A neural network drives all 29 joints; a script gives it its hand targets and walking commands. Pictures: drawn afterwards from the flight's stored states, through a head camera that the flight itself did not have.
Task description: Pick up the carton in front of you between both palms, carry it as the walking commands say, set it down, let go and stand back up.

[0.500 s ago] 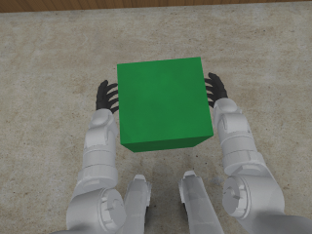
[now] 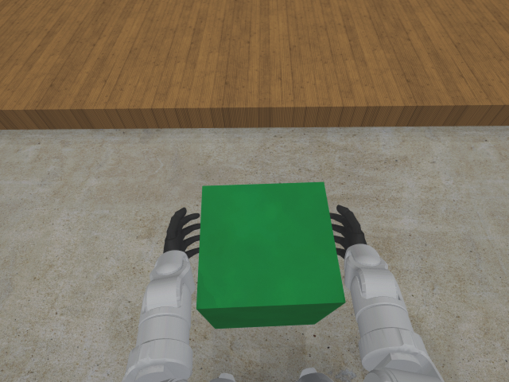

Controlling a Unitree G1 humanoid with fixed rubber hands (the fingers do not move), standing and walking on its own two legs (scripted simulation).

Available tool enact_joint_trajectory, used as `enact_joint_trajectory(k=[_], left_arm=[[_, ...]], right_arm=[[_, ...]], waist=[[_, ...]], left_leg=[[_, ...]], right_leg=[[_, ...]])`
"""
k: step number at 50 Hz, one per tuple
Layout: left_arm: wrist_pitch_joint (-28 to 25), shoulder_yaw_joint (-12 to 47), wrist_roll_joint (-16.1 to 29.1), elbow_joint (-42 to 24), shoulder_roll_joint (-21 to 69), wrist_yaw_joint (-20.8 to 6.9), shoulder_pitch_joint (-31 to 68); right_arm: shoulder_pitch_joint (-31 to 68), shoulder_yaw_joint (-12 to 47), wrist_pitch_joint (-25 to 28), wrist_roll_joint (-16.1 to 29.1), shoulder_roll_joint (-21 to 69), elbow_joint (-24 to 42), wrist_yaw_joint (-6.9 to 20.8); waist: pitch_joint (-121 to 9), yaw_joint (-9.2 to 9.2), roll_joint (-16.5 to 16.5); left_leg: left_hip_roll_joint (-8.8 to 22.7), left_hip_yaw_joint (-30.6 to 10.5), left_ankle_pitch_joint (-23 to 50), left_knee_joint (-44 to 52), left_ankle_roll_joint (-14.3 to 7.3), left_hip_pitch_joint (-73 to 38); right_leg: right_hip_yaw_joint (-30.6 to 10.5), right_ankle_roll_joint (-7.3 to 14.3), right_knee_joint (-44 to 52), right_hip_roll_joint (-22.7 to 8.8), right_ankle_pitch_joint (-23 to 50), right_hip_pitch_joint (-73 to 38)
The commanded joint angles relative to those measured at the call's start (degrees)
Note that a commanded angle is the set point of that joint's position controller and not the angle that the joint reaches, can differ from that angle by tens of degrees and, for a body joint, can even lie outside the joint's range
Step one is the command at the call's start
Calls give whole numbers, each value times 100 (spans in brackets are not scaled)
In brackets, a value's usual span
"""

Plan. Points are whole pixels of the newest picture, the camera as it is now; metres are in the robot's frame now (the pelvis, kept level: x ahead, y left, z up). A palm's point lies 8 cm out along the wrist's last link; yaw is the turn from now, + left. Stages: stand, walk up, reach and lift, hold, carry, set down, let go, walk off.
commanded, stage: reach and lift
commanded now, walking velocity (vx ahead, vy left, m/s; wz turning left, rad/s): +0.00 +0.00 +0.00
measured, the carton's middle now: (264, 262) +0.34 +0.00 -0.10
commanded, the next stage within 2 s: hold in 1.28 s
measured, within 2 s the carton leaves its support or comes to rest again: neither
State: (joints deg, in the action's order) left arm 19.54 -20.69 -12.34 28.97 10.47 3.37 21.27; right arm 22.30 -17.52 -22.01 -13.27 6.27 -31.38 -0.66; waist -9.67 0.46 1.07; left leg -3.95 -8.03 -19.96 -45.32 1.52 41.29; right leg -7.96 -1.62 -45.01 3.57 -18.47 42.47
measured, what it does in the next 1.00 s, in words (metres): stands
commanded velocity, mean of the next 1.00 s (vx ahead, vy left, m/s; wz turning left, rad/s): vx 0.00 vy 0.00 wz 0.00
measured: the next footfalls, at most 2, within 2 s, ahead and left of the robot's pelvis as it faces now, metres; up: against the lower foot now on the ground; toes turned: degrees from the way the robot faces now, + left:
none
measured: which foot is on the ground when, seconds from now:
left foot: down 0.00-1.00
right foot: down 0.00-1.00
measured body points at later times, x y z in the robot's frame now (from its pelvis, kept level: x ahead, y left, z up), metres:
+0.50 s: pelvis +0.00 +0.00 +0.04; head -0.03 +0.00 +0.49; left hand +0.31 +0.15 +0.06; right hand +0.31 -0.15 +0.05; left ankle +0.02 +0.13 -0.70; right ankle +0.03 -0.13 -0.70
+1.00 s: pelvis +0.01 +0.00 +0.04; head -0.02 +0.00 +0.49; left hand +0.32 +0.15 +0.07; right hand +0.31 -0.15 +0.06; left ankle +0.02 +0.13 -0.70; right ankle +0.03 -0.13 -0.70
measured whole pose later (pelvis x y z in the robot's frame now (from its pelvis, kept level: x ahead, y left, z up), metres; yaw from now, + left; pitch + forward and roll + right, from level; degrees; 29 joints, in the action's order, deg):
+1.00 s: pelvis +0.01 +0.00 +0.04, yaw +0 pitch -4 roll +0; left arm 36.3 -15.5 -17.0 19.9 9.2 0.0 17.0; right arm 15.6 -13.3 -38.9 -16.4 8.8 -18.9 -0.7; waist -0.9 0.2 0.4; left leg -1.9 -8.4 -12.4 -22.5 1.0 6.2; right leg -7.7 -0.8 -22.2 2.2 -11.1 7.3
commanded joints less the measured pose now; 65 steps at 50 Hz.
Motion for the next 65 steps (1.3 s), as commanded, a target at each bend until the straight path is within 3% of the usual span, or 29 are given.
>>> enact_joint_trajectory(k=[1, 10, 19, 28, 51, 65], left_arm=[[266, 3605, 794, 418, 5726, -1496, 2404], [963, 3911, 994, -195, 5672, -1635, 1601], [1422, 3295, 740, -111, 5431, -1792, 1938], [1402, 3402, 811, -181, 5638, -1858, 2610], [1674, 3588, 936, -830, 5366, -1830, 1914], [1882, 3810, 1095, -1216, 5418, -1807, 1891]], right_arm=[[2766, 3406, 91, 967, 5839, 265, 1336], [2110, 3838, -628, 1223, 5696, 1146, 1327], [2318, 3192, -1126, 987, 5614, 968, 1464], [3031, 3323, -1107, 1058, 5804, 1062, 1529], [2235, 3514, -1411, 1187, 5695, 1658, 1435], [2216, 3677, -1606, 1312, 5642, 2012, 1457]], waist=[[-2407, -39, -159], [-1298, -41, -62], [-16, -39, -41], [-514, -29, -73], [-598, -26, -109], [-548, -40, -68]], left_leg=[[-257, 370, 1987, 997, -3, -1727], [-149, 304, 2394, 2043, 0, -3035], [-109, 388, 1001, 2456, -82, -2965], [-110, 414, 943, 2367, -93, -3153], [-185, 411, 2086, 2597, -30, -3714], [-179, 374, 2208, 2682, -5, -3882]], right_leg=[[365, 97, 868, 289, 2015, -2433], [362, 50, 1953, 232, 2167, -3588], [432, 139, 2347, 167, 870, -3520], [451, 118, 2267, 164, 811, -3708], [396, 29, 2535, 208, 2001, -4236], [401, 50, 2616, 231, 2010, -4310]])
